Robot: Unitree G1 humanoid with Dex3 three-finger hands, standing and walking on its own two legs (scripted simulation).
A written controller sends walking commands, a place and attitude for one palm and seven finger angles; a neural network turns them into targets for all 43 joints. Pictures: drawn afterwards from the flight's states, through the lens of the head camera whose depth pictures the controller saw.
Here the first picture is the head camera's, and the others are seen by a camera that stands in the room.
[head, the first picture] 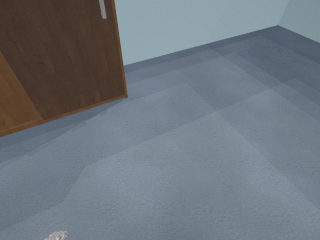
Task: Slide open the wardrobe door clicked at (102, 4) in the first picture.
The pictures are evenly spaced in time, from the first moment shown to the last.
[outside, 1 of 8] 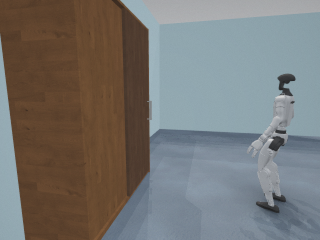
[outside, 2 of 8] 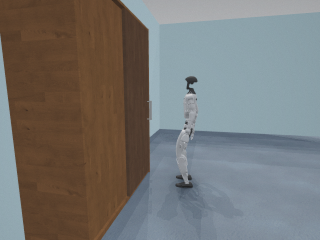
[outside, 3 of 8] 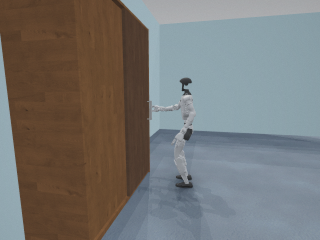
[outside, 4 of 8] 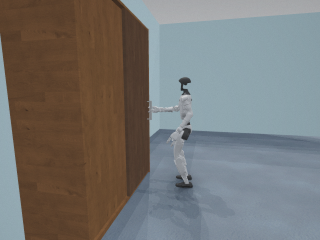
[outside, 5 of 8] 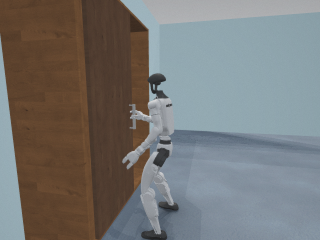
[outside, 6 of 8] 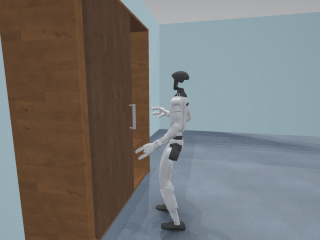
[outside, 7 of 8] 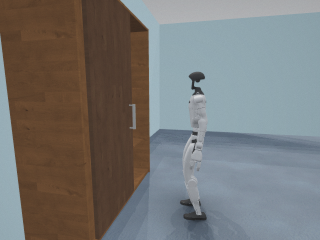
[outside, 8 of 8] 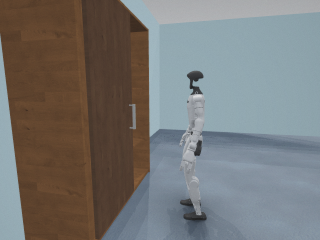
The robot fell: no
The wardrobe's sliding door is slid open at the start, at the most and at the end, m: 0.00 0.60 0.60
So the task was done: yes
